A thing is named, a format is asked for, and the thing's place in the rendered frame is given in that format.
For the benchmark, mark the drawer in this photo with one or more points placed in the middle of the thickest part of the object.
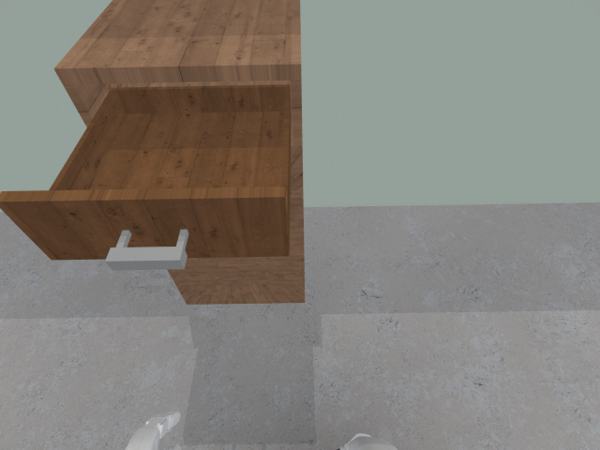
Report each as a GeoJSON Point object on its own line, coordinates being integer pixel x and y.
{"type": "Point", "coordinates": [213, 160]}

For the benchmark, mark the left robot hand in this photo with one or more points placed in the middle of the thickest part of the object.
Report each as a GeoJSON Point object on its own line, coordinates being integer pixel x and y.
{"type": "Point", "coordinates": [147, 437]}

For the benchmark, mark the cabinet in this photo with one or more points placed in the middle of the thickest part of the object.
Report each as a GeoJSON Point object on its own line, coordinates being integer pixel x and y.
{"type": "Point", "coordinates": [162, 43]}

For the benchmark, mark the handle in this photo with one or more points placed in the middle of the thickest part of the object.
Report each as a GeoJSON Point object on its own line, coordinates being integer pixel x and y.
{"type": "Point", "coordinates": [123, 257]}

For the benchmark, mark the robot right shin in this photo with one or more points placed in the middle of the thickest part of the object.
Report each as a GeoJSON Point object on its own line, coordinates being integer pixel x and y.
{"type": "Point", "coordinates": [358, 435]}

